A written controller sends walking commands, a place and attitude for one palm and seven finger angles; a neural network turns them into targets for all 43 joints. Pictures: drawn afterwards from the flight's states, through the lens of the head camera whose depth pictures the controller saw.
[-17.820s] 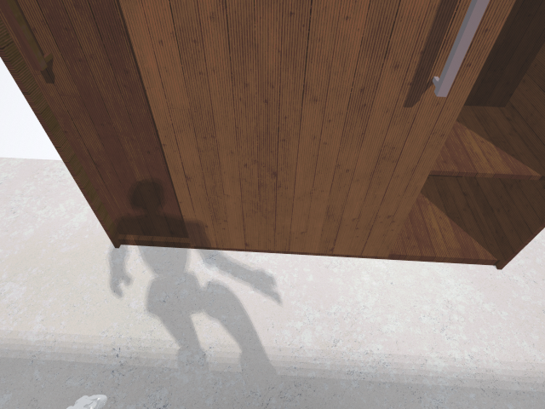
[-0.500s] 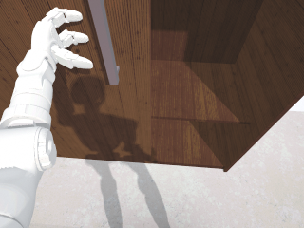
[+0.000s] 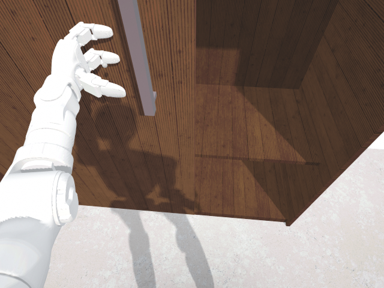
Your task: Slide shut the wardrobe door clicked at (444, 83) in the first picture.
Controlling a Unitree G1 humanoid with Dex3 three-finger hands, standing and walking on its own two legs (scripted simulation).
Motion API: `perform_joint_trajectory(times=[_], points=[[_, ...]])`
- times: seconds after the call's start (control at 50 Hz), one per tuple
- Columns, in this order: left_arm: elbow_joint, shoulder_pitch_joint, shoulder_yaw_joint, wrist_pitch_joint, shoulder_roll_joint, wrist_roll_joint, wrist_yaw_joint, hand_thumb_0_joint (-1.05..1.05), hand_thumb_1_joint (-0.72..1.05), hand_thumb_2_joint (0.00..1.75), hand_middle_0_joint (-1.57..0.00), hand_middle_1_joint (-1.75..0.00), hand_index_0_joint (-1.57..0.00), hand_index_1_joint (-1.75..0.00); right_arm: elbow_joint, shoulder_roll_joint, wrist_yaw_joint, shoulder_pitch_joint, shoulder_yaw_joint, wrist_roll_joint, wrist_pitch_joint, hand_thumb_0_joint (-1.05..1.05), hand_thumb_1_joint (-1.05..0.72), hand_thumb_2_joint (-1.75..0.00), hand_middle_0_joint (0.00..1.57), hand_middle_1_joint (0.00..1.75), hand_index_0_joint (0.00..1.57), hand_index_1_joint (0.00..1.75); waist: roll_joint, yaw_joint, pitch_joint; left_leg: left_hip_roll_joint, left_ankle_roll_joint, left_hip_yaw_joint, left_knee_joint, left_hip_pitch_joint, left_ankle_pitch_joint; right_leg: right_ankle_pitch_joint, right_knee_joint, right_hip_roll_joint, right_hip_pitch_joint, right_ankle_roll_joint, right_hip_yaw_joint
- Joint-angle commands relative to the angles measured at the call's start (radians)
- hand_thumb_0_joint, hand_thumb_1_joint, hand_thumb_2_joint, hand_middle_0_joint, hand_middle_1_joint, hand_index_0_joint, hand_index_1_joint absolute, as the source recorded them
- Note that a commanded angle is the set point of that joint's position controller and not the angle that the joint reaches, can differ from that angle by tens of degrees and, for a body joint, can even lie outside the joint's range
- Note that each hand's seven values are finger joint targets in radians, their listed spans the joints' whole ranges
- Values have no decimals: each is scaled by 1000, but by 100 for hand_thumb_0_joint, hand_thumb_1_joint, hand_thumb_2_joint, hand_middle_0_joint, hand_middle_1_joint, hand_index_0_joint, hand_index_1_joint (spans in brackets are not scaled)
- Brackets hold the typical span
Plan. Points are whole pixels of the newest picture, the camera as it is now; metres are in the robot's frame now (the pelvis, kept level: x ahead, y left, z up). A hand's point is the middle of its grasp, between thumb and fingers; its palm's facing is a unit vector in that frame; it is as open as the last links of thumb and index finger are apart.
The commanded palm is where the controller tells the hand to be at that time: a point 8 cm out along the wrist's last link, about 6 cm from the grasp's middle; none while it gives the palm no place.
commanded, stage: move the hooked fingers beside the handle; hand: left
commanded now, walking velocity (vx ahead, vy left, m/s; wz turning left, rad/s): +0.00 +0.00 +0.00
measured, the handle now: (141, 47) +0.51 +0.11 +0.23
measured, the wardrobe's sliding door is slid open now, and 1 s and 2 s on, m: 0.48 0.48 0.48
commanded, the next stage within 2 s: feel for the door with the fingertips in 1.46 s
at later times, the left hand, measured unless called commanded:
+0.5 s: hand (108, 68) +0.48 +0.17 +0.21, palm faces -0.04 -1.00 -0.02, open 13.9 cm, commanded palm +0.46 +0.21 +0.20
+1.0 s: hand (111, 70) +0.47 +0.17 +0.21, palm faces -0.05 -1.00 -0.02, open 14.0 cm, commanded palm +0.45 +0.22 +0.21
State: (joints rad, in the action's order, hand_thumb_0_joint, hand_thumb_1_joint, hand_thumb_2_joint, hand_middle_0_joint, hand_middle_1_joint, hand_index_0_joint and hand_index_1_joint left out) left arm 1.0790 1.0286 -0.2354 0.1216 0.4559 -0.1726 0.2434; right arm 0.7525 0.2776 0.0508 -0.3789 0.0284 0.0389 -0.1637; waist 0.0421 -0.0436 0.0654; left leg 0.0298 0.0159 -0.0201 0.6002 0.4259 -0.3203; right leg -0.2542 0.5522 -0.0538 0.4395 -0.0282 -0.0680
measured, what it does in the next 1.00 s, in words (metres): stands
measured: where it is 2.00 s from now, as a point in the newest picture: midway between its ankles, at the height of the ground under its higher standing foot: outside the picture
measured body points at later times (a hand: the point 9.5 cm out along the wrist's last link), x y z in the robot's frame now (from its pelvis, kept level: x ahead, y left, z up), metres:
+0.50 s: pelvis +0.01 +0.00 +0.00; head +0.04 -0.01 +0.45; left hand +0.47 +0.23 +0.21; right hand +0.08 -0.26 -0.12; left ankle -0.02 +0.13 -0.73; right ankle +0.01 -0.14 -0.73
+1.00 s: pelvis +0.02 +0.00 +0.01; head +0.04 -0.02 +0.46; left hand +0.47 +0.22 +0.21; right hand +0.11 -0.26 -0.11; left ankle -0.02 +0.13 -0.73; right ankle +0.01 -0.14 -0.73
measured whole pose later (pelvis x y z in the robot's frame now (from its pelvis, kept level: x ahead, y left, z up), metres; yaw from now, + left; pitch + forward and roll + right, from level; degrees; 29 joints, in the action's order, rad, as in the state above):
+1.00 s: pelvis +0.02 +0.00 +0.01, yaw -2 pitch +5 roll -1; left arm 0.79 0.78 -0.31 0.01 0.40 -0.17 0.25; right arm 0.70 0.27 0.07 -0.32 0.03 0.05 -0.13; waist 0.06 -0.05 0.06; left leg 0.04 0.01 0.02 0.50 0.26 -0.32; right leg -0.25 0.47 -0.04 0.30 -0.03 -0.03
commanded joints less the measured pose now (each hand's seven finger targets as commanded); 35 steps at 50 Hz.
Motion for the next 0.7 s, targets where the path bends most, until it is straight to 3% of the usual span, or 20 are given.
perform_joint_trajectory(times=[0.0, 0.02, 0.12, 0.16, 0.2, 0.24, 0.32, 0.34, 0.36, 0.46, 0.48, 0.56, 0.58, 0.68], points=[[-197, 509, 27, 22, 44, 5, 25, 0, -50, 30, -30, -120, -30, -120, -79, 150, 9, -73, -56, 6, -27, 0, -90, -90, 20, 30, 20, 30, -1, -102, 253, -22, -30, 10, -88, -175, 188, 163, -65, 59, -61, 40, 8], [-208, 499, 43, 22, 19, 3, 27, 0, -50, 30, -30, -120, -30, -120, -84, 145, 8, -67, -55, 8, -28, 0, -90, -90, 20, 30, 20, 30, 16, -100, 263, -22, -30, 12, -85, -189, 202, 175, -61, 60, -64, 42, 9], [-211, 453, -3, 18, 68, -3, 26, 0, -50, 30, -30, -120, -30, -120, -89, 147, 10, -58, -54, 8, -20, 0, -90, -90, 20, 30, 20, 30, -34, -86, 256, -23, -35, 19, -92, -169, 207, 201, -67, 59, -108, 40, 9], [-230, 440, -4, 20, 72, -2, 28, 0, -50, 30, -30, -120, -30, -120, -93, 147, 10, -52, -56, 8, -17, 0, -90, -90, 20, 30, 20, 30, -4, -80, 256, -22, -35, 27, -91, -179, 222, 210, -68, 57, -114, 42, 9], [-257, 408, -38, 21, 104, -4, 30, 0, -50, 30, -30, -120, -30, -120, -102, 146, 10, -47, -56, 9, -14, 0, -90, -90, 20, 30, 20, 30, -17, -66, 284, -23, -35, 27, -93, -190, 248, 241, -66, 60, -140, 42, 12], [-295, 391, -19, 19, 77, -9, 35, 0, -50, 30, -30, -120, -30, -120, -115, 140, 10, -31, -55, 11, -15, 0, -90, -90, 20, 30, 20, 30, -2, -61, 285, -23, -34, 31, -97, -196, 256, 252, -65, 59, -152, 43, 10], [-289, 383, -78, 8, 156, -12, 26, 0, -50, 30, -30, -120, -30, -120, -115, 148, 19, -25, -53, 14, -4, 0, -90, -90, 20, 30, 20, 30, -40, -58, 245, -20, -38, 34, -109, -169, 225, 230, -81, 59, -161, 39, 14], [-313, 413, -36, 13, 116, -6, 27, 0, -50, 30, -30, -120, -30, -120, -119, 139, 19, -18, -51, 16, -9, 0, -90, -90, 20, 30, 20, 30, 7, -67, 245, -22, -36, 34, -113, -185, 225, 225, -81, 57, -149, 40, 15], [-329, 417, -35, 19, 121, 4, 21, 0, -50, 30, -30, -120, -30, -120, -119, 139, 18, -20, -53, 14, -10, 0, -90, -90, 20, 30, 20, 30, 11, -63, 242, -19, -35, 31, -110, -194, 240, 224, -80, 55, -153, 43, 11], [-335, 341, -72, 3, 151, -2, 20, 0, -50, 30, -30, -120, -30, -120, -124, 142, 20, -20, -56, 13, -8, 0, -90, -90, 20, 30, 20, 30, -36, -48, 285, -19, -39, 35, -108, -209, 292, 284, -78, 60, -197, 42, 11], [-351, 361, -37, 1, 110, -5, 24, 0, -50, 30, -30, -120, -30, -120, -128, 135, 19, -10, -54, 16, -9, 0, -90, -90, 20, 30, 20, 30, -8, -58, 274, -20, -37, 37, -112, -220, 291, 286, -80, 61, -181, 41, 11], [-344, 353, -58, -13, 132, -6, 16, 0, -50, 30, -30, -120, -30, -120, -120, 140, 22, -10, -54, 13, -9, 0, -90, -90, 20, 30, 20, 30, -22, -53, 260, -21, -38, 38, -112, -213, 297, 293, -86, 59, -191, 42, 10], [-374, 352, -73, -11, 146, -6, 16, 0, -50, 30, -30, -120, -30, -120, -125, 139, 21, -7, -55, 14, -10, 0, -90, -90, 20, 30, 20, 30, -8, -46, 282, -21, -37, 36, -113, -224, 310, 305, -82, 60, -200, 43, 11], [-436, 303, -69, -19, 131, -13, 15, 0, -50, 30, -30, -120, -30, -120, -140, 132, 19, 15, -55, 15, -10, 0, -90, -90, 20, 30, 20, 30, -6, -36, 308, -18, -37, 40, -113, -253, 363, 355, -80, 60, -233, 43, 10]])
